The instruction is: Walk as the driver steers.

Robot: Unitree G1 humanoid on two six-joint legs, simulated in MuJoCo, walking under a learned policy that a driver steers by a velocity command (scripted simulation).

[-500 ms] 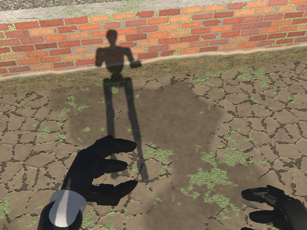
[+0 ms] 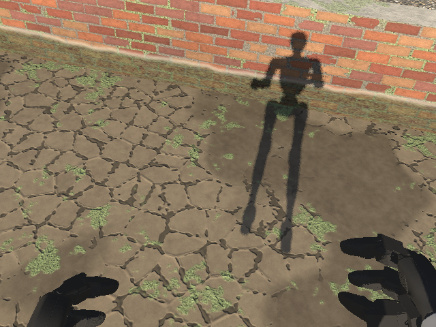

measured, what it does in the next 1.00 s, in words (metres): stands, turning right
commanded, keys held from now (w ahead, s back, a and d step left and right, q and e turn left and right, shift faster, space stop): w+q+shift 0.06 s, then w+shift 0.02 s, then w+e+shift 0.82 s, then w+shift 0.02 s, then w+q+shift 0.08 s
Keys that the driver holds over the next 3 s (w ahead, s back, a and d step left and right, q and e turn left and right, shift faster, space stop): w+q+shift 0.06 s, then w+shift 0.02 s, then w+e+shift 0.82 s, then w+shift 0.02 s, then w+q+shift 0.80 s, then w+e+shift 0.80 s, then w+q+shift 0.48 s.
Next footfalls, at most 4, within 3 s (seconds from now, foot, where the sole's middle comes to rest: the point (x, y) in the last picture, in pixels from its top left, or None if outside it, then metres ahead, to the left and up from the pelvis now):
none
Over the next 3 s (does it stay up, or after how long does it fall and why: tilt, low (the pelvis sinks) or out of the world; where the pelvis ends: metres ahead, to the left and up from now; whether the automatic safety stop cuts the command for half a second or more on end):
stays up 0.00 0.00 0.01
